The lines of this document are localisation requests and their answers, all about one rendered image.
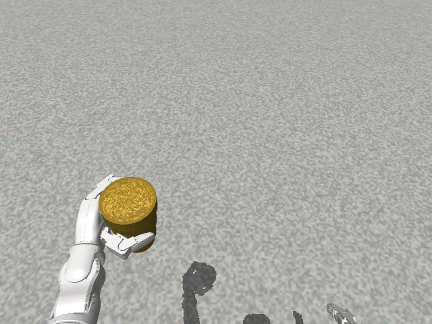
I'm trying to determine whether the left robot hand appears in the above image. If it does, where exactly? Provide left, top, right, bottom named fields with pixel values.
left=75, top=174, right=155, bottom=260

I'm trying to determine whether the left robot arm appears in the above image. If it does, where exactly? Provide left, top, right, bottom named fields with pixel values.
left=47, top=243, right=106, bottom=324

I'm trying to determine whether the cup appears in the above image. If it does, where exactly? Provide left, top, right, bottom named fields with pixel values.
left=99, top=177, right=157, bottom=253

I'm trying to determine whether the right robot hand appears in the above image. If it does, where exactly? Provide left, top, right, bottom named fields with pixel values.
left=327, top=303, right=358, bottom=324

